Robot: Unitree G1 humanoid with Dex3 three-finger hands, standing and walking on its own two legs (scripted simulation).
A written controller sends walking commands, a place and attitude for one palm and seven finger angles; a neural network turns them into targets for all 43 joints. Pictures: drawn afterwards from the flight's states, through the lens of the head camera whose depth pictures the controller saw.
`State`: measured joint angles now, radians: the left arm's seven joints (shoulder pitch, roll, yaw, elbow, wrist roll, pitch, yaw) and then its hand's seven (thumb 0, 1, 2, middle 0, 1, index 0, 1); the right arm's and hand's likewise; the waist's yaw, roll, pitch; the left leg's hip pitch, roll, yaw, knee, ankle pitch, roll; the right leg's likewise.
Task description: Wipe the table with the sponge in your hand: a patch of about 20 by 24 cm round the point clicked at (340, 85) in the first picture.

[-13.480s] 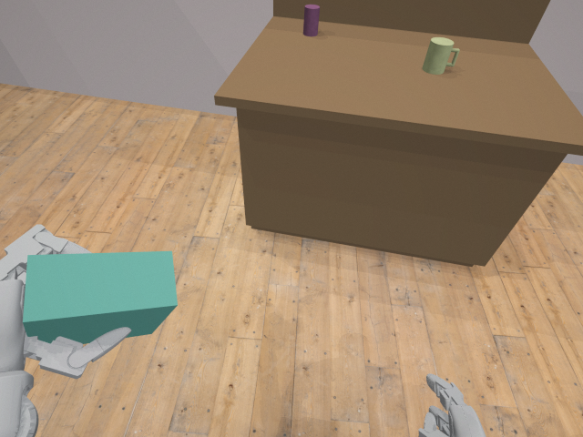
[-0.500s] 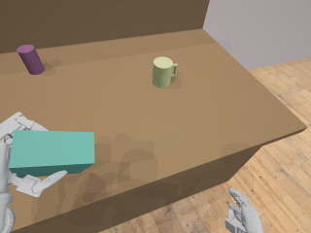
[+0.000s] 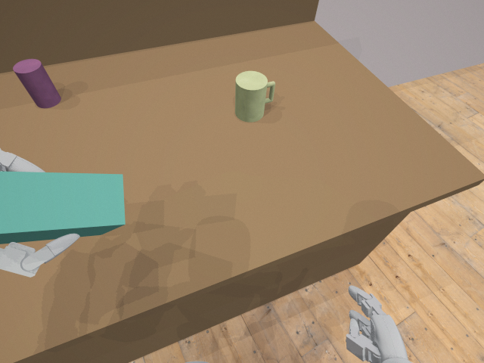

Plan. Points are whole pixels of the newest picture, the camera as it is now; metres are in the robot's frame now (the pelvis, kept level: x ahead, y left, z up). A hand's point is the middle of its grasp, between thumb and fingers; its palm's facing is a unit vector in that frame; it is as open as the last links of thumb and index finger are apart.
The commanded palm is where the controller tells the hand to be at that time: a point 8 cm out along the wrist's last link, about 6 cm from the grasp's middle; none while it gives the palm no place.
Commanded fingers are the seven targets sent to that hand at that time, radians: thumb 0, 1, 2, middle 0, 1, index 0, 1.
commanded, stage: come to a stop and stand still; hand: left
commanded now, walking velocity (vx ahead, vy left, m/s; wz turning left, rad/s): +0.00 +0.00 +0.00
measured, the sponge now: (75, 209) +0.26 +0.23 +0.16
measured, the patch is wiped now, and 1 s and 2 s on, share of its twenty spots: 0.00 0.00 0.00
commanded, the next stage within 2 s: look again from close up in 0.42 s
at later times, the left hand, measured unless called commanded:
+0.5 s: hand (34, 233) +0.23 +0.27 +0.15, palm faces +0.37 -0.84 -0.39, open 10.1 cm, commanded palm +0.16 +0.30 +0.18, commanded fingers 0.00 0.10 1.30 -1.20 -1.60 -1.20 -1.60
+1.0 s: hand (45, 238) +0.22 +0.25 +0.15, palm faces +0.36 -0.84 -0.40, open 10.1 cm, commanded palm +0.16 +0.29 +0.18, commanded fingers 0.00 0.10 1.30 -1.20 -1.60 -1.20 -1.60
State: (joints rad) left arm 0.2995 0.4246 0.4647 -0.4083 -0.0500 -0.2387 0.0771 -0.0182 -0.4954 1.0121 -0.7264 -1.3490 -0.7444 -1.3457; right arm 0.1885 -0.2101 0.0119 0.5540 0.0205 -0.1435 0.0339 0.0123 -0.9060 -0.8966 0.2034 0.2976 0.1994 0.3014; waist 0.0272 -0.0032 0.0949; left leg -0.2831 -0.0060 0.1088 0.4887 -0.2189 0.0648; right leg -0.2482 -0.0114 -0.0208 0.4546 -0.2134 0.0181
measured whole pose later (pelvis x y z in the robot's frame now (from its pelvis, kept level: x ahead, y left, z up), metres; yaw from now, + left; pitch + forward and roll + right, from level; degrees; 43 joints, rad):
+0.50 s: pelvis +0.01 +0.01 +0.00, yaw +2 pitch +0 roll -2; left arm 0.40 0.38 0.36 -0.46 -0.02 -0.23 0.07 -0.02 -0.50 1.01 -0.73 -1.35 -0.75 -1.34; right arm 0.17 -0.18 0.04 0.54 0.01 -0.14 -0.01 0.01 -0.91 -0.90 0.20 0.30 0.20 0.30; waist 0.03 -0.04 0.07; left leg -0.25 -0.03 0.09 0.48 -0.23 0.08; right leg -0.19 -0.03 -0.04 0.42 -0.22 0.04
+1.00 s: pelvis +0.01 +0.00 +0.00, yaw +2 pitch +0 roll -2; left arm 0.44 0.39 0.35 -0.46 -0.04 -0.22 0.08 -0.02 -0.50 1.01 -0.73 -1.34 -0.75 -1.34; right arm 0.22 -0.19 0.04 0.56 0.01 -0.12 -0.03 0.01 -0.91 -0.90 0.20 0.30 0.20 0.30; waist 0.01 -0.03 0.05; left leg -0.24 -0.01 0.08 0.46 -0.22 0.06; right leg -0.18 -0.01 -0.05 0.39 -0.20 0.02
